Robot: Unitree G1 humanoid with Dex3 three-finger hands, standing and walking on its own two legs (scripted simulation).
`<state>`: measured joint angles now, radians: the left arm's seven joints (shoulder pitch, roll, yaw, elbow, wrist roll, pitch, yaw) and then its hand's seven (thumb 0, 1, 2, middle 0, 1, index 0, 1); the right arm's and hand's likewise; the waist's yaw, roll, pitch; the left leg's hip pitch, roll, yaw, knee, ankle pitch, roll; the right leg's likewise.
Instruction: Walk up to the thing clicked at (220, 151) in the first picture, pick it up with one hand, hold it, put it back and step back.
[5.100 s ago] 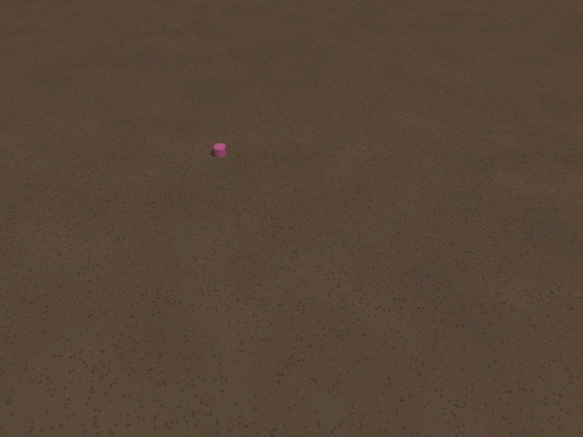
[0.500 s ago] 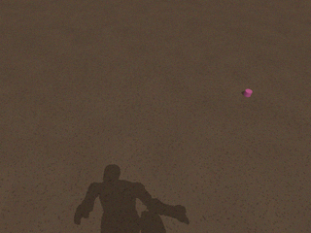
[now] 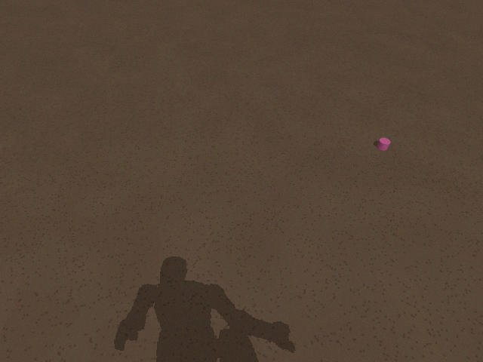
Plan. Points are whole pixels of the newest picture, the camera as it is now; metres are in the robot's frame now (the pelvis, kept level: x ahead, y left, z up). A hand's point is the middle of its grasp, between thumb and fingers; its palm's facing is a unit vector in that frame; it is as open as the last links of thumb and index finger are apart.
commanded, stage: stand
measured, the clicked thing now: (383, 144) +1.51 -0.90 -0.76
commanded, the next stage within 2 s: walk up in 0.70 s
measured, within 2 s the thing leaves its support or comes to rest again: neither
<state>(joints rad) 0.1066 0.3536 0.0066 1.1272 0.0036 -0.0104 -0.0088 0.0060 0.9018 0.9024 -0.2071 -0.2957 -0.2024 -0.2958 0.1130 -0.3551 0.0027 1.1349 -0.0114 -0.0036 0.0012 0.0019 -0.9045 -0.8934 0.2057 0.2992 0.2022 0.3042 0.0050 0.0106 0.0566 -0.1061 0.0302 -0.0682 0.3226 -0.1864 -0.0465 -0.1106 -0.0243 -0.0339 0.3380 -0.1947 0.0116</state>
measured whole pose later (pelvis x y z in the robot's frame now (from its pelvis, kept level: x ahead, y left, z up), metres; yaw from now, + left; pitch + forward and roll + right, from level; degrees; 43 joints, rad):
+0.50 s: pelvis +0.00 +0.00 +0.00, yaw +0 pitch -2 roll +0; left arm 0.11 0.35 0.01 1.12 0.01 -0.01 -0.01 0.01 0.90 0.90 -0.21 -0.30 -0.20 -0.30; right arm 0.12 -0.35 0.00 1.13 -0.01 0.00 0.00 0.00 -0.90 -0.89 0.21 0.30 0.20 0.30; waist 0.01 0.01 0.06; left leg -0.10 0.03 -0.06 0.32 -0.19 -0.05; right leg -0.11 -0.02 -0.03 0.34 -0.19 0.01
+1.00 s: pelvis -0.02 +0.05 -0.02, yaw -11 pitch -2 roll -1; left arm 0.16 0.42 0.05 0.94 0.01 0.04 0.01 0.01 0.90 0.90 -0.21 -0.30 -0.20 -0.30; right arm 0.10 -0.37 -0.08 0.94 -0.03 0.00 0.01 0.00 -0.91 -0.89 0.20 0.30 0.20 0.30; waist 0.01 -0.04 0.15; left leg -0.22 0.01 0.04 0.58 -0.32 0.03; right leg -0.39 0.03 0.12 0.82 -0.44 -0.01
